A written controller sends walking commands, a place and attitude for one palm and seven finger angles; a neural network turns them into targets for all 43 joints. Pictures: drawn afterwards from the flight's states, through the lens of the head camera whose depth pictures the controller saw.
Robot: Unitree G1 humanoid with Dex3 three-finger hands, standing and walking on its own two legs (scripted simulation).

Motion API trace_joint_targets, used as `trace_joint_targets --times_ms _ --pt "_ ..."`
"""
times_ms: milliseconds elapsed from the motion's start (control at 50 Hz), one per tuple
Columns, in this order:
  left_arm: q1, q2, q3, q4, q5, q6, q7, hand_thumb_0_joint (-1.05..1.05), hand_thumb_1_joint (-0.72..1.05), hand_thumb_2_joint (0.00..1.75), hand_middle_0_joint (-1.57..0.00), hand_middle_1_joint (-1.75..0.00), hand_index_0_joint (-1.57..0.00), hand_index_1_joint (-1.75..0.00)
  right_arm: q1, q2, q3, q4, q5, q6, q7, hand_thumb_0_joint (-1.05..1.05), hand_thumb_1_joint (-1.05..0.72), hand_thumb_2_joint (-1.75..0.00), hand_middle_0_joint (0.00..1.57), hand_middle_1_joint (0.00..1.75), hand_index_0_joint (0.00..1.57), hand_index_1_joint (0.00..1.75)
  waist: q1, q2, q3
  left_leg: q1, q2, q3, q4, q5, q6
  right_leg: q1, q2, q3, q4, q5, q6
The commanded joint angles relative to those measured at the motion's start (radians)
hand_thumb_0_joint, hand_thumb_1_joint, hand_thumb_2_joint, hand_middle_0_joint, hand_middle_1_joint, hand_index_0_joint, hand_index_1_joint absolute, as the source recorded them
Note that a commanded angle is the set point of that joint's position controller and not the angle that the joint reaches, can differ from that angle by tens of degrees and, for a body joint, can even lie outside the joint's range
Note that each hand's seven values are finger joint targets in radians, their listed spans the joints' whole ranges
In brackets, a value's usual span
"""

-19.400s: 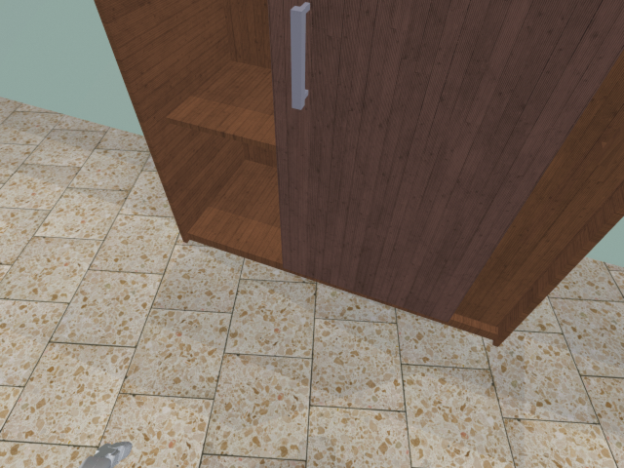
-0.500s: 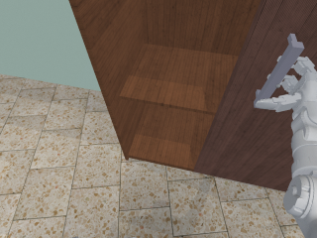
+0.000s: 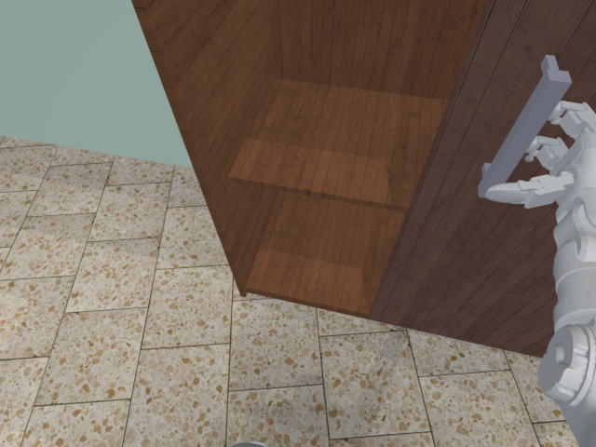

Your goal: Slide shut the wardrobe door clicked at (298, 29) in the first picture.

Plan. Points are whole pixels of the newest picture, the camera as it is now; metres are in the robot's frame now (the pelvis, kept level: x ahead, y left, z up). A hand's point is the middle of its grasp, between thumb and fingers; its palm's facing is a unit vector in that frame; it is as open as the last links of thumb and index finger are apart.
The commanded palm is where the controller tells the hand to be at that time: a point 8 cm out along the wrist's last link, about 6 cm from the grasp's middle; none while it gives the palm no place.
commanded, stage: slide the fingers in behind the handle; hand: right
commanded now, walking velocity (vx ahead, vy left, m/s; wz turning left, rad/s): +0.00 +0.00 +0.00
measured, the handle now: (514, 134) +0.53 -0.21 +0.13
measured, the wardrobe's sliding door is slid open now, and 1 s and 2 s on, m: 0.43 0.44 0.44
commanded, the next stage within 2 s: grip the handle and tug to test in 0.10 s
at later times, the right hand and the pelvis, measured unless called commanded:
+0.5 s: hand (512, 155) +0.49 -0.19 +0.14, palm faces +0.09 +1.00 -0.02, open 11.8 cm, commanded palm +0.46 -0.24 +0.14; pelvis +0.00 +0.00 +0.00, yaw +0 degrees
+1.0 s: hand (498, 152) +0.49 -0.18 +0.13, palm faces +0.07 +1.00 +0.01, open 5.3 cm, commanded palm +0.46 -0.24 +0.14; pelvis +0.00 +0.01 +0.00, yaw +0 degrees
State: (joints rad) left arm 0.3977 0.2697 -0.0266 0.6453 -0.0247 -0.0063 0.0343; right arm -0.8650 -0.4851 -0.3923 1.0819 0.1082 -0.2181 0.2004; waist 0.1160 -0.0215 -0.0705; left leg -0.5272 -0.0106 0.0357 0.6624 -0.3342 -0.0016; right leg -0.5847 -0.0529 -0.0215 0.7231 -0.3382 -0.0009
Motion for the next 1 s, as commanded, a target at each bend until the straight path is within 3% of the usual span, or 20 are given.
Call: trace_joint_targets --times_ms 0,20,60,80,180,240,280,360,400,420,520,560,600,620,660,700,780,860,940,980 --pt "0.094 0.152 0.066 -0.064 0.007 -0.038 0.003 0.0 0.9 0.9 -0.2 -0.3 -0.2 -0.3 -0.488 -0.192 0.011 -0.271 0.028 -0.087 0.008 0.0 0.5 -0.3 0.3 1.2 0.3 1.2 0.015 -0.112 -0.408 0.048 -0.044 0.004 -0.056 0.32 0.017 0.342 0.028 0.042 -0.047 0.332 -0.024" --pt "0.093 0.153 0.064 -0.061 0.005 -0.038 0.001 0.0 0.9 0.9 -0.2 -0.3 -0.2 -0.3 -0.487 -0.164 0.034 -0.254 0.032 -0.082 0.006 0.0 0.5 -0.3 0.3 1.2 0.3 1.2 0.026 -0.08 -0.381 0.039 -0.046 0.009 -0.059 0.308 0.014 0.331 0.026 0.045 -0.053 0.321 -0.023" --pt "0.096 0.158 0.065 -0.059 0.007 -0.038 0.0 0.0 0.9 0.9 -0.2 -0.3 -0.2 -0.3 -0.475 -0.177 0.011 -0.213 0.036 -0.063 -0.003 0.0 0.5 -0.3 0.3 1.2 0.3 1.2 0.02 -0.035 -0.349 0.047 -0.044 0.011 -0.06 0.296 0.013 0.287 0.028 0.043 -0.06 0.289 -0.026" --pt "0.097 0.162 0.065 -0.061 0.007 -0.034 0.001 0.0 0.9 0.9 -0.2 -0.3 -0.2 -0.3 -0.454 -0.207 -0.012 -0.206 0.033 -0.057 -0.006 0.0 0.5 -0.3 0.3 1.2 0.3 1.2 0.008 -0.038 -0.352 0.06 -0.044 0.009 -0.058 0.303 0.016 0.278 0.03 0.042 -0.059 0.297 -0.027" --pt "0.101 0.15 0.065 -0.069 0.014 -0.035 -0.01 0.0 0.9 0.9 -0.2 -0.3 -0.2 -0.3 -0.482 -0.16 0.034 -0.276 0.002 -0.053 -0.034 0.0 0.5 -0.3 0.3 1.2 0.3 1.2 0.011 -0.104 -0.378 0.029 -0.045 0.015 -0.044 0.32 0.019 0.334 0.028 0.051 -0.048 0.369 -0.021" --pt "0.096 0.152 0.067 -0.071 0.011 -0.035 -0.012 0.0 0.9 0.9 -0.2 -0.3 -0.2 -0.3 -0.45 -0.145 0.026 -0.258 0.019 -0.048 -0.041 0.0 0.36 -0.36 0.32 1.22 0.32 1.22 0.007 -0.028 -0.377 0.058 -0.047 0.015 -0.049 0.326 0.015 0.309 0.027 0.047 -0.055 0.347 -0.021" --pt "0.094 0.155 0.065 -0.071 0.011 -0.035 -0.008 0.0 0.9 0.9 -0.2 -0.3 -0.2 -0.3 -0.464 -0.16 0.013 -0.257 0.027 -0.049 -0.039 0.0 0.27 -0.4 0.32 1.23 0.32 1.23 0.008 -0.021 -0.365 0.071 -0.045 0.011 -0.053 0.317 0.016 0.29 0.029 0.043 -0.058 0.317 -0.024" --pt "0.088 0.149 0.06 -0.065 0.009 -0.037 -0.003 0.0 0.9 0.9 -0.2 -0.3 -0.2 -0.3 -0.539 -0.184 0.02 -0.243 -0.001 -0.061 -0.045 0.0 0.08 -0.48 0.35 1.26 0.35 1.26 0.019 -0.076 -0.324 0.036 -0.04 0.003 -0.059 0.261 0.014 0.266 0.033 0.041 -0.064 0.247 -0.024" --pt "0.091 0.149 0.061 -0.066 0.013 -0.042 -0.002 0.0 0.9 0.9 -0.2 -0.3 -0.2 -0.3 -0.556 -0.209 0.008 -0.279 -0.011 -0.084 -0.052 0.0 -0.01 -0.52 0.35 1.27 0.35 1.27 0.016 -0.086 -0.376 0.048 -0.04 0.001 -0.05 0.283 0.016 0.296 0.034 0.047 -0.056 0.281 -0.025" --pt "0.091 0.145 0.059 -0.067 0.012 -0.045 -0.002 0.0 0.9 0.9 -0.2 -0.3 -0.2 -0.3 -0.564 -0.185 0.026 -0.284 -0.01 -0.092 -0.054 0.0 -0.06 -0.54 0.36 1.28 0.36 1.28 0.019 -0.104 -0.386 0.038 -0.042 0.004 -0.047 0.28 0.017 0.313 0.032 0.049 -0.055 0.289 -0.021" --pt "0.101 0.152 0.063 -0.058 0.012 -0.047 -0.004 0.0 0.9 0.9 -0.2 -0.3 -0.2 -0.3 -0.505 -0.2 -0.008 -0.217 0.007 -0.081 -0.048 0.0 -0.29 -0.64 0.38 1.31 0.38 1.31 0.007 -0.048 -0.414 0.078 -0.044 0.002 -0.044 0.32 0.014 0.293 0.032 0.043 -0.049 0.306 -0.022" --pt "0.1 0.15 0.06 -0.06 0.012 -0.045 -0.005 0.0 0.9 0.9 -0.2 -0.3 -0.2 -0.3 -0.494 -0.176 0.014 -0.188 0.003 -0.061 -0.043 0.0 -0.39 -0.68 0.4 1.33 0.4 1.33 0.011 -0.045 -0.369 0.071 -0.041 0.005 -0.049 0.32 0.012 0.263 0.035 0.035 -0.054 0.292 -0.025" --pt "0.108 0.155 0.06 -0.061 0.012 -0.04 -0.003 0.0 0.9 0.9 -0.2 -0.3 -0.2 -0.3 -0.518 -0.216 -0.004 -0.184 -0.003 -0.052 -0.041 0.0 -0.48 -0.72 0.41 1.34 0.41 1.34 0.019 -0.015 -0.359 0.089 -0.04 -0.004 -0.054 0.33 0.007 0.23 0.037 0.03 -0.053 0.274 -0.033" --pt "0.109 0.156 0.062 -0.063 0.012 -0.037 -0.002 0.0 0.9 0.9 -0.2 -0.3 -0.2 -0.3 -0.519 -0.242 -0.017 -0.196 -0.008 -0.053 -0.039 0.0 -0.53 -0.74 0.41 1.35 0.41 1.35 0.013 -0.029 -0.372 0.106 -0.037 -0.009 -0.053 0.34 0.007 0.223 0.039 0.026 -0.052 0.275 -0.033" --pt "0.11 0.152 0.06 -0.066 0.01 -0.035 -0.001 0.0 0.9 0.9 -0.2 -0.3 -0.2 -0.3 -0.516 -0.209 0.006 -0.181 -0.004 -0.05 -0.031 0.0 -0.62 -0.78 0.42 1.36 0.42 1.36 0.02 -0.018 -0.346 0.102 -0.037 -0.009 -0.06 0.336 0.007 0.214 0.041 0.023 -0.054 0.261 -0.036" --pt "0.113 0.154 0.061 -0.071 0.01 -0.03 0.0 0.0 0.9 0.9 -0.2 -0.3 -0.2 -0.3 -0.494 -0.233 -0.015 -0.189 0.002 -0.054 -0.023 0.0 -0.71 -0.82 0.43 1.37 0.43 1.37 0.011 -0.026 -0.368 0.12 -0.037 -0.011 -0.056 0.356 0.008 0.216 0.042 0.02 -0.051 0.276 -0.036" --pt "0.111 0.151 0.062 -0.074 0.01 -0.03 0.0 0.0 0.9 0.9 -0.2 -0.3 -0.2 -0.3 -0.493 -0.206 0.006 -0.219 0.014 -0.063 -0.01 0.0 -0.9 -0.9 0.45 1.4 0.45 1.4 0.014 -0.044 -0.384 0.121 -0.039 -0.013 -0.058 0.363 0.01 0.238 0.043 0.018 -0.045 0.283 -0.038" --pt "0.106 0.156 0.058 -0.072 0.005 -0.024 0.007 0.0 0.9 0.9 -0.2 -0.3 -0.2 -0.3 -0.496 -0.266 -0.04 -0.165 0.013 -0.047 -0.023 0.0 -0.9 -0.9 0.45 1.4 0.45 1.4 0.016 0.013 -0.32 0.122 -0.034 -0.019 -0.072 0.323 0.001 0.167 0.044 0.015 -0.059 0.218 -0.041" --pt "0.101 0.147 0.056 -0.085 0.011 -0.023 0.006 0.0 0.9 0.9 -0.2 -0.3 -0.2 -0.3 -0.525 -0.302 -0.051 -0.231 -0.017 -0.067 -0.048 0.0 -0.9 -0.9 0.45 1.4 0.45 1.4 0.002 -0.061 -0.376 0.137 -0.031 -0.024 -0.054 0.354 0.003 0.195 0.048 0.014 -0.052 0.255 -0.04" --pt "0.106 0.147 0.057 -0.091 0.015 -0.02 0.004 0.0 0.9 0.9 -0.2 -0.3 -0.2 -0.3 -0.492 -0.321 -0.075 -0.243 -0.018 -0.077 -0.055 0.0 -0.9 -0.9 0.45 1.4 0.45 1.4 -0.009 -0.049 -0.412 0.162 -0.034 -0.025 -0.043 0.395 0.005 0.207 0.048 0.013 -0.04 0.296 -0.042"
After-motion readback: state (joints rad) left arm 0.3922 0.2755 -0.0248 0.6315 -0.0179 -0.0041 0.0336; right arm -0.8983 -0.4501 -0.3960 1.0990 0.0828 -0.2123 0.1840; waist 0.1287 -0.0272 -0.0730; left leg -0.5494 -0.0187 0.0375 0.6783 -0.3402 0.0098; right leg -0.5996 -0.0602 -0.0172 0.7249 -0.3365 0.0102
